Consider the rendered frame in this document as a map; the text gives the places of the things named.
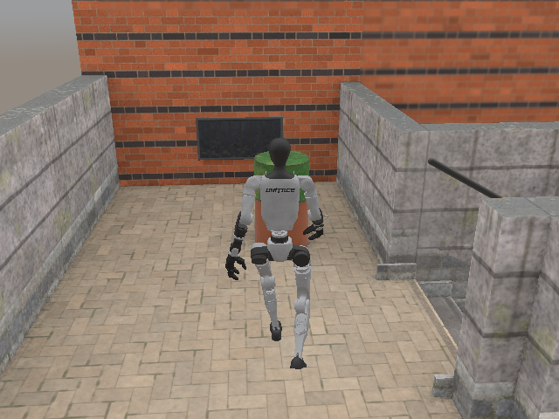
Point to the robot torso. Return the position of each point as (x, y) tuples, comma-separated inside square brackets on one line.
[(279, 210)]

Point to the robot left forearm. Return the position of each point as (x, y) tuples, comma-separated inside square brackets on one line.
[(238, 238)]

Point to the left robot upper arm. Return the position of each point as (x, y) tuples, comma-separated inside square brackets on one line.
[(251, 185)]

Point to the robot right hand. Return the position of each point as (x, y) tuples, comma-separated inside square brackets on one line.
[(310, 229)]

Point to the right robot upper arm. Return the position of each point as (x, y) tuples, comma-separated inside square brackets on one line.
[(307, 184)]

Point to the robot left foot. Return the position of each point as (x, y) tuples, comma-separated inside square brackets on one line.
[(276, 334)]

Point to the robot right forearm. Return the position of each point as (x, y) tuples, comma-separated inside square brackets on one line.
[(318, 224)]

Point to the robot left hand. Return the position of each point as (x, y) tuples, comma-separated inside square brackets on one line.
[(230, 266)]

